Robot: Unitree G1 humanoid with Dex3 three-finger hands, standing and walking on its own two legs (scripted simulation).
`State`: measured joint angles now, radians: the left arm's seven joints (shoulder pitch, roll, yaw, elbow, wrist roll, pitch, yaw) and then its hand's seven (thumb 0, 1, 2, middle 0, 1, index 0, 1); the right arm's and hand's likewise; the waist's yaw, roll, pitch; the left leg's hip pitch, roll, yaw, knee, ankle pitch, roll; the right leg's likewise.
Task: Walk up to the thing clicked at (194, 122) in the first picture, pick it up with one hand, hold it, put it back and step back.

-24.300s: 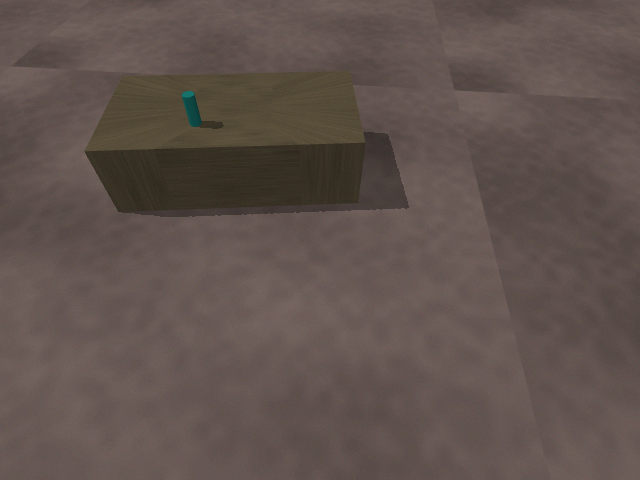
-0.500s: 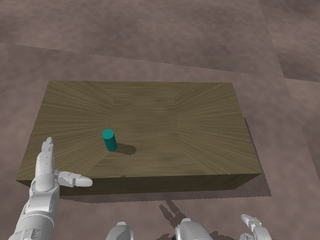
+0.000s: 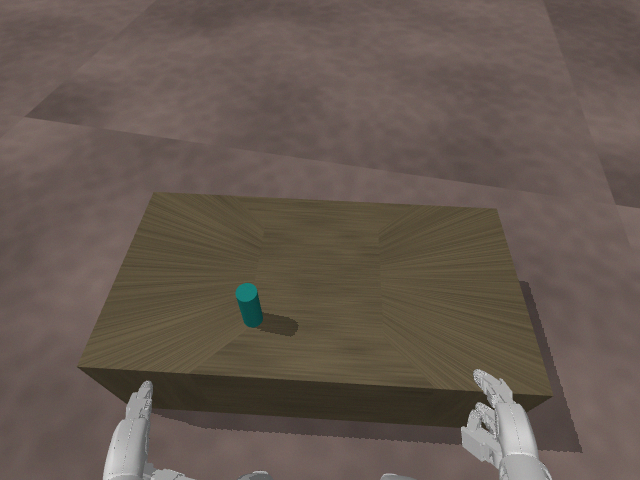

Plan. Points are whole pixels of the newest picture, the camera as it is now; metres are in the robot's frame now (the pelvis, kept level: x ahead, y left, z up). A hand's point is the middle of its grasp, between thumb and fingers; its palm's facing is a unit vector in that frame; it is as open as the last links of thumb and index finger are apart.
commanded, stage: home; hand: left
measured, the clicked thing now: (250, 306) +0.51 +0.17 -0.34
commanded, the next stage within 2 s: stand in 1.68 s
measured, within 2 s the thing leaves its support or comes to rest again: neither
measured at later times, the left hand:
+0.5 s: hand out of the picture +0.11 +0.23 -0.10, palm faces -0.04 -0.92 -0.38, open 17.4 cm
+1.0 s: hand out of the picture +0.04 +0.26 -0.11, palm faces -0.01 -0.93 -0.37, open 17.3 cm
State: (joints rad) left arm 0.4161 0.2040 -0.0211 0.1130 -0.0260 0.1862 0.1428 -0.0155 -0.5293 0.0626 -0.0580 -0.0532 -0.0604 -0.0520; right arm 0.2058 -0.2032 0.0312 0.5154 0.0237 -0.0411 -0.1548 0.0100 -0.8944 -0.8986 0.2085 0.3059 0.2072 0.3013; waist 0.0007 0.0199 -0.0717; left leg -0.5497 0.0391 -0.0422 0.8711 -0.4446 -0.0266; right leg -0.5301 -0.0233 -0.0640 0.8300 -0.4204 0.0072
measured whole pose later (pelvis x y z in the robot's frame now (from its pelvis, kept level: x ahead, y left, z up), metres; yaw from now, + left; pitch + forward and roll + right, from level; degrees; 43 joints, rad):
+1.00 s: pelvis -0.01 +0.01 +0.05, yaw +0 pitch -3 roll +0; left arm 0.19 0.31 -0.01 1.10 0.04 0.00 0.03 -0.01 -0.51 0.07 -0.06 -0.06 -0.06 -0.05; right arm 0.18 -0.31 -0.01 1.05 -0.03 0.02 -0.02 0.01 -0.90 -0.90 0.21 0.31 0.21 0.30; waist 0.01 0.03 0.03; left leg -0.13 0.00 -0.01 0.38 -0.20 0.00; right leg -0.12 -0.06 -0.05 0.38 -0.20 0.03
